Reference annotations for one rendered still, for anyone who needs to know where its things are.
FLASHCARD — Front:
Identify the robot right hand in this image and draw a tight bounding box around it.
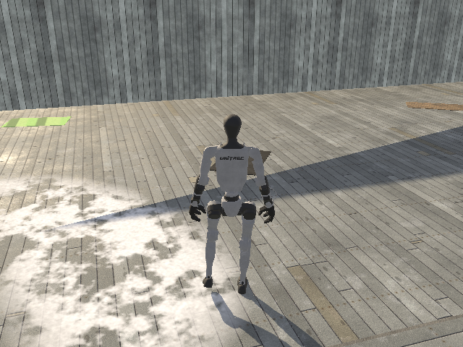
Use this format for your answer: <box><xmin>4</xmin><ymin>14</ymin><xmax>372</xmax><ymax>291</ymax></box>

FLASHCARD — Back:
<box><xmin>258</xmin><ymin>206</ymin><xmax>275</xmax><ymax>223</ymax></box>

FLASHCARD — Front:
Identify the robot torso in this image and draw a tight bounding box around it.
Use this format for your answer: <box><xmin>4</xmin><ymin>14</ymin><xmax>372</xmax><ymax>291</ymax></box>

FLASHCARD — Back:
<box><xmin>215</xmin><ymin>143</ymin><xmax>249</xmax><ymax>217</ymax></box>

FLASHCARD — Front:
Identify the robot left hand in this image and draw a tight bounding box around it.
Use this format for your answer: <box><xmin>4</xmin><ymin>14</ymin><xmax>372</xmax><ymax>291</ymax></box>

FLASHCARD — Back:
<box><xmin>189</xmin><ymin>205</ymin><xmax>206</xmax><ymax>222</ymax></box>

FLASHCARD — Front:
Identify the left robot upper arm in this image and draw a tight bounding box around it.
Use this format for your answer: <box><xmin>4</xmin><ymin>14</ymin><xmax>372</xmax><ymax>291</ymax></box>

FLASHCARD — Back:
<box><xmin>197</xmin><ymin>145</ymin><xmax>217</xmax><ymax>186</ymax></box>

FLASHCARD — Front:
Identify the right robot upper arm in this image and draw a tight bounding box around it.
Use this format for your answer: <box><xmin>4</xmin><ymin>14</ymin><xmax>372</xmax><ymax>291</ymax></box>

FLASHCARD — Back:
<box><xmin>247</xmin><ymin>146</ymin><xmax>266</xmax><ymax>187</ymax></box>

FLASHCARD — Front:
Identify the right robot forearm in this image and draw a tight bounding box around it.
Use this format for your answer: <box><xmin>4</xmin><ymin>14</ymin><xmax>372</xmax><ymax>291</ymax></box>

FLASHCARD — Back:
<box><xmin>259</xmin><ymin>175</ymin><xmax>273</xmax><ymax>208</ymax></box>

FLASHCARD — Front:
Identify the robot right shin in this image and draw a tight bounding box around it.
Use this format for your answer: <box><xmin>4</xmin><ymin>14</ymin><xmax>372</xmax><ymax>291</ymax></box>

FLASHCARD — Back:
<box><xmin>239</xmin><ymin>239</ymin><xmax>251</xmax><ymax>285</ymax></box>

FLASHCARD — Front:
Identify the left robot forearm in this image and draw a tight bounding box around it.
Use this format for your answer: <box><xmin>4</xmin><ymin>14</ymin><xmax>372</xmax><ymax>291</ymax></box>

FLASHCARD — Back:
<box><xmin>190</xmin><ymin>174</ymin><xmax>205</xmax><ymax>207</ymax></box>

